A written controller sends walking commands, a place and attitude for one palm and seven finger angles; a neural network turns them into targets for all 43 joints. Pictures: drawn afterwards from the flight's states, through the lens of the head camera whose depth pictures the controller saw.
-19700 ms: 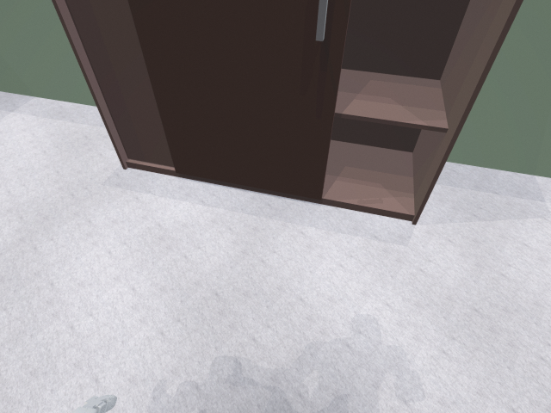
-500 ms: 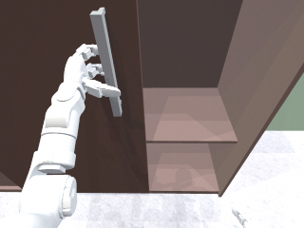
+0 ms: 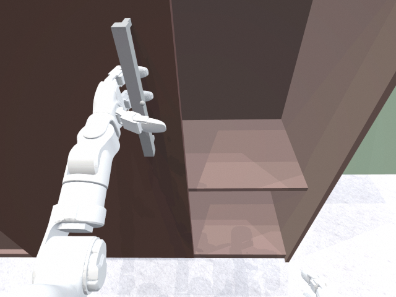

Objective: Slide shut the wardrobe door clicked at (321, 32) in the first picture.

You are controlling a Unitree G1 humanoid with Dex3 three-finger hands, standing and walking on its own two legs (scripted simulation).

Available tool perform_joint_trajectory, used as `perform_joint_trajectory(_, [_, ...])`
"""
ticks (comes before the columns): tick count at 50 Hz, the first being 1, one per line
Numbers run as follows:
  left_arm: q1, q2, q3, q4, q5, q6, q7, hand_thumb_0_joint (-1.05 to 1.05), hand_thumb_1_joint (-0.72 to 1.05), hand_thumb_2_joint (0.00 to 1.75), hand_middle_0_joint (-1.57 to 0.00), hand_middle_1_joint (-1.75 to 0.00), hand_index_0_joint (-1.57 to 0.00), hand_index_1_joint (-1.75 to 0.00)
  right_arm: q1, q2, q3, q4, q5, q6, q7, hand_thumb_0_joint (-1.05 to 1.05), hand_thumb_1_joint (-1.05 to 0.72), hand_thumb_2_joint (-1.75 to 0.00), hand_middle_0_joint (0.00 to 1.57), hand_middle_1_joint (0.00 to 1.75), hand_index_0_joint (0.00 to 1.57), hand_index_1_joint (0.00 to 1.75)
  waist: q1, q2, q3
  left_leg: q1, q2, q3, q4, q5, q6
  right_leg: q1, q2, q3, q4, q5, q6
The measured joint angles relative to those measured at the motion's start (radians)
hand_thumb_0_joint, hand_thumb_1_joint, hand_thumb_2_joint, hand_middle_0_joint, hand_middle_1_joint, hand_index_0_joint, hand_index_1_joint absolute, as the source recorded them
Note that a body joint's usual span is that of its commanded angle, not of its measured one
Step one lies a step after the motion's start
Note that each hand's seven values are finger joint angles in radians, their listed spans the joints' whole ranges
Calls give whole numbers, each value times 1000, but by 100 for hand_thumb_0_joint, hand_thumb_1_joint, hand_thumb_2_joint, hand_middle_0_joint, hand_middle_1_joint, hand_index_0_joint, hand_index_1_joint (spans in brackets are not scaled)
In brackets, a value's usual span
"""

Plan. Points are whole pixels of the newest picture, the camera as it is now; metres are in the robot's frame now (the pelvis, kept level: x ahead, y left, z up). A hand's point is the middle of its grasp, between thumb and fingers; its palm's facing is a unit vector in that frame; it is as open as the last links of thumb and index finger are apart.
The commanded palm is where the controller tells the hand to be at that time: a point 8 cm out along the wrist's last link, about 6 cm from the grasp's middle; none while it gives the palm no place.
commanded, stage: slide the fingers in behind the handle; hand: left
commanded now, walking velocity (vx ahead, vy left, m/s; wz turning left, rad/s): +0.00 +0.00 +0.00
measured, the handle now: (140, 96) +0.46 +0.14 +0.21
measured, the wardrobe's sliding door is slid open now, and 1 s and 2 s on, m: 0.45 0.45 0.45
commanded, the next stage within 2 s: grip the handle and tug to test in 0.64 s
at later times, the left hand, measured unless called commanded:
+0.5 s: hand (145, 102) +0.41 +0.12 +0.23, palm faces +0.04 -1.00 +0.00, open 14.0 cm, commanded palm +0.39 +0.17 +0.22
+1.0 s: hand (143, 103) +0.40 +0.12 +0.23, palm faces +0.04 -1.00 +0.00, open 12.5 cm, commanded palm +0.38 +0.17 +0.22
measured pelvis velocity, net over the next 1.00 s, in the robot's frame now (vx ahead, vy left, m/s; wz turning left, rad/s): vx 0.00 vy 0.00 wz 0.00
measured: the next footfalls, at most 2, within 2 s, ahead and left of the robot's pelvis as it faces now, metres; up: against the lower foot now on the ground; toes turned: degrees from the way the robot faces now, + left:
none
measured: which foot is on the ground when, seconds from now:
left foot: down 0.00-1.00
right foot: down 0.00-1.00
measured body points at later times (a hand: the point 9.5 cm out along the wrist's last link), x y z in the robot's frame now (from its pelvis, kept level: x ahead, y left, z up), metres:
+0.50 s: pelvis +0.00 +0.00 +0.00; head -0.03 -0.02 +0.45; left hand +0.40 +0.17 +0.23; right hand +0.14 -0.25 -0.11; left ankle +0.03 +0.11 -0.74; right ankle -0.03 -0.09 -0.74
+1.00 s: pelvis +0.00 +0.00 +0.00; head -0.03 -0.01 +0.45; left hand +0.40 +0.17 +0.23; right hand +0.16 -0.24 -0.10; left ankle +0.03 +0.11 -0.74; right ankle -0.03 -0.09 -0.74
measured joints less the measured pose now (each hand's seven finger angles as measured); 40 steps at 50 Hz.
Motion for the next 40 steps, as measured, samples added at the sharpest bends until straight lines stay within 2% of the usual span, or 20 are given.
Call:
perform_joint_trajectory(7, [-14, 15, 4, 18, 6, 13, 4, -2, -50, 29, -30, -121, -30, -120, -9, -1, 2, -2, 2, 14, -1, 1, -91, -90, 20, 30, 21, 30, 2, -1, -4, 2, 4, -3, 0, 1, -5, 3, 5, -2, 0, 0, -5])
perform_joint_trajectory(13, [-21, -8, -13, 16, 0, 15, 12, -2, -50, 29, -30, -120, -29, -120, -11, -6, -2, 5, 4, 13, 0, 1, -91, -90, 20, 30, 21, 30, 8, 4, 0, -3, 3, -11, 3, 3, -5, 1, 4, -10, 3, 0, -6])
perform_joint_trajectory(27, [-46, 1, -9, 59, 6, -1, 12, -2, -50, 29, -30, -120, -29, -120, -7, 2, 3, 12, -1, 12, -1, 1, -91, -90, 20, 30, 21, 30, 0, -1, 3, -9, 4, -9, 3, 6, -5, -8, 5, -8, 5, 2, -6])
perform_joint_trajectory(40, [7, -21, -23, -13, 15, 3, 36, -2, -50, 30, -30, -121, -26, -120, 7, 1, -6, 9, 2, 10, 8, 1, -91, -90, 20, 30, 20, 30, 4, 3, -6, 11, -2, 0, -4, -1, 1, 11, -2, 2, -4, 0, 2])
